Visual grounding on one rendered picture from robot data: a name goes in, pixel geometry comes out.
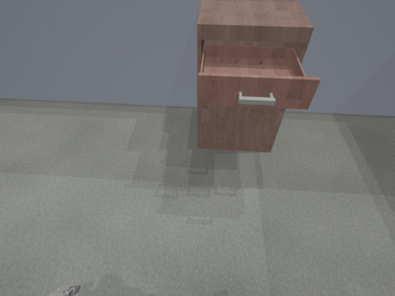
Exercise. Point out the drawer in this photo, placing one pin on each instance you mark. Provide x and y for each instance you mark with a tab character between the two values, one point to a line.
257	72

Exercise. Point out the handle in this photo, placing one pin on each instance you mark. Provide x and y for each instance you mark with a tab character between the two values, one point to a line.
256	100

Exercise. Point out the cabinet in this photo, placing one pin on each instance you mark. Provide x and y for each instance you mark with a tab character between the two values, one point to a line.
263	23

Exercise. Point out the left robot hand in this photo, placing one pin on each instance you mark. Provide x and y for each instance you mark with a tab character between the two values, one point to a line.
67	290

